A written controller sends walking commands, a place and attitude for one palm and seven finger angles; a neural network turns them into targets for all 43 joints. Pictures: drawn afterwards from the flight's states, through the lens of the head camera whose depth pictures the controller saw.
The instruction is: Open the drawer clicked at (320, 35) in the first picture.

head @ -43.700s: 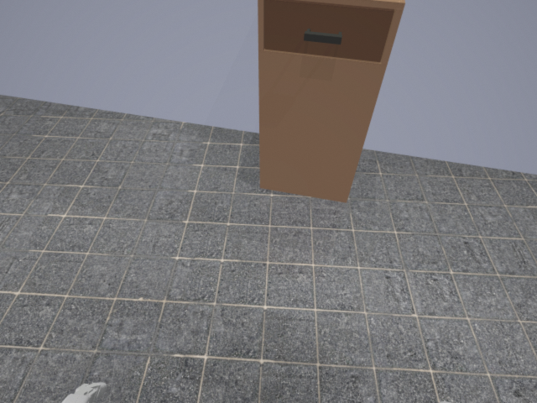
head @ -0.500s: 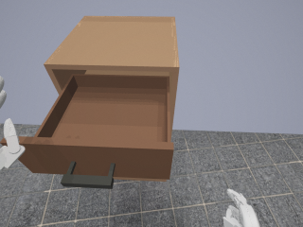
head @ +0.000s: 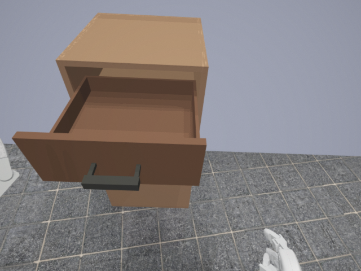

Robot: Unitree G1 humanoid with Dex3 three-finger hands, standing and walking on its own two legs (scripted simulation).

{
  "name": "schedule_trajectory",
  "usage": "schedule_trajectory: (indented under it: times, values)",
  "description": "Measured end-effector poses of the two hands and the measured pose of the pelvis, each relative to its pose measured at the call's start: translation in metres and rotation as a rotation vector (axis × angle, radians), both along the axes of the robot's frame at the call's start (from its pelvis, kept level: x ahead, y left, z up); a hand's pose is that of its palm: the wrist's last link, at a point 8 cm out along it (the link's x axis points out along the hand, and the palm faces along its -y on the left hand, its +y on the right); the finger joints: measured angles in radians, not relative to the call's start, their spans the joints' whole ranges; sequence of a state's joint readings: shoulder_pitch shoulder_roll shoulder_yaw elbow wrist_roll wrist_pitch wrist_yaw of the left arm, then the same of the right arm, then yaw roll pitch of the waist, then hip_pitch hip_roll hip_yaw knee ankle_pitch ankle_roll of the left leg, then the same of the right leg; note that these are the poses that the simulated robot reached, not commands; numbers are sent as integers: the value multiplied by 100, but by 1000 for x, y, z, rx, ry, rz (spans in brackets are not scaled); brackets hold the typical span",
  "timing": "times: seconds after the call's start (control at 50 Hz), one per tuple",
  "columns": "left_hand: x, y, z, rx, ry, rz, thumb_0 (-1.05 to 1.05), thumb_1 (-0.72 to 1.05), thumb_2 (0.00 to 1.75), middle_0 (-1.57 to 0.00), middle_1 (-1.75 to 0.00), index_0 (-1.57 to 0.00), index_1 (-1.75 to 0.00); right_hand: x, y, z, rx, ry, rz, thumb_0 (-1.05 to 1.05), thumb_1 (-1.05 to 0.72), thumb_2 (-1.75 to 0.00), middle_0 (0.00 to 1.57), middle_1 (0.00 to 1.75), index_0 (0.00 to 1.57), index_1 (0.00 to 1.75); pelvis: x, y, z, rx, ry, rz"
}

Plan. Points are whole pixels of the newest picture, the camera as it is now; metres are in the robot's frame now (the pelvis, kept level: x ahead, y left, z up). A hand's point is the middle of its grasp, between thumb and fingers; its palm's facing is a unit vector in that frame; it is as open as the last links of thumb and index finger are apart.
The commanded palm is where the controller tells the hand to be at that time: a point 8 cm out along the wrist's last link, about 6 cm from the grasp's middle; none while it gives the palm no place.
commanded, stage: step back with the hand held close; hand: left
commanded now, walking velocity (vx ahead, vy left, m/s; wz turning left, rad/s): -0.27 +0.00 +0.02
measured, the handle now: (113, 175) +0.31 +0.17 +0.06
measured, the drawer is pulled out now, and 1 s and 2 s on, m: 0.30 0.30 0.30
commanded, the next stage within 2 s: stop stepping back and stand still in 0.38 s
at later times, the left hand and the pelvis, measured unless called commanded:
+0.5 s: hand out of the picture +0.08 +0.22 +0.25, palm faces +0.42 -0.82 -0.38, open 7.5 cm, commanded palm +0.01 +0.27 +0.25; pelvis -0.12 -0.01 +0.00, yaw +0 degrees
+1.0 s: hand out of the picture +0.00 +0.25 +0.24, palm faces +0.48 -0.80 -0.37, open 7.5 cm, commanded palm -0.06 +0.29 +0.25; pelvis -0.19 +0.01 +0.01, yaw +1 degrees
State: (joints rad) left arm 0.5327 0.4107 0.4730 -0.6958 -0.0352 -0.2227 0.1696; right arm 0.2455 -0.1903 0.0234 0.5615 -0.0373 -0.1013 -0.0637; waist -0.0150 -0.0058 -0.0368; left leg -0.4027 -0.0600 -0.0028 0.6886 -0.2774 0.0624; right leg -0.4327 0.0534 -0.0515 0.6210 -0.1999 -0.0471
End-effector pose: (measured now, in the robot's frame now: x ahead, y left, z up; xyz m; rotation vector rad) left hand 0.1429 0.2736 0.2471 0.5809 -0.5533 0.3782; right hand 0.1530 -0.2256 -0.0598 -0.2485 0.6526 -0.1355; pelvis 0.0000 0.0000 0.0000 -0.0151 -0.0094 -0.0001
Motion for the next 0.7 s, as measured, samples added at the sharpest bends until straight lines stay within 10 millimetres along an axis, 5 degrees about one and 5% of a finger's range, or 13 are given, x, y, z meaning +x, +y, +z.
schedule_trajectory:
  times: [0.32,0.54,0.7]
  values:
    - [-76,22,0,-35,-69,27,1,88,90,-21,-30,-21,-31,-86,-6,-3,-29,55,-23,1,-91,-90,20,30,20,30,-67,7,1,-20,-33,22]
    - [-109,-13,4,6,-37,-135,1,88,90,-21,-30,-21,-31,-136,-4,-3,66,56,-21,1,-91,-90,20,30,20,30,-132,-5,6,-12,0,-12]
    - [-147,13,-6,-2,21,-83,1,88,90,-21,-30,-21,-31,-183,-14,11,-57,87,-77,1,-91,-90,20,30,20,30,-159,11,9,-7,9,15]
